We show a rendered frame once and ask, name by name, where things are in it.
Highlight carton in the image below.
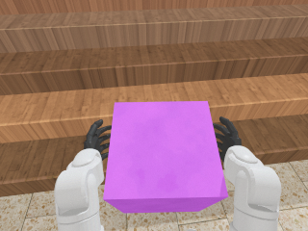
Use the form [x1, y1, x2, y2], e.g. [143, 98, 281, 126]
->
[103, 101, 228, 214]

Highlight left robot hand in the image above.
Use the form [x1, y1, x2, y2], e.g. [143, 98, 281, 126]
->
[84, 119, 112, 161]

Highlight right robot hand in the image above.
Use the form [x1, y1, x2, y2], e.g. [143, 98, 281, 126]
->
[213, 116, 242, 162]

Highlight robot left forearm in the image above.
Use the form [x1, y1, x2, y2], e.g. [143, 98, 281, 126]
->
[54, 148, 105, 231]

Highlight robot right forearm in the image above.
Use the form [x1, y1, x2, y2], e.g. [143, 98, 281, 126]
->
[223, 145, 282, 231]

